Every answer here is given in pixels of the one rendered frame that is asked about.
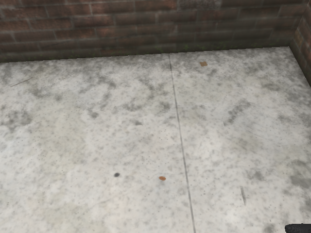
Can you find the robot right hand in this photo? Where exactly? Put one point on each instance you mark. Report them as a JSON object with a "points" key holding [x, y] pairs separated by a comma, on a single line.
{"points": [[298, 228]]}

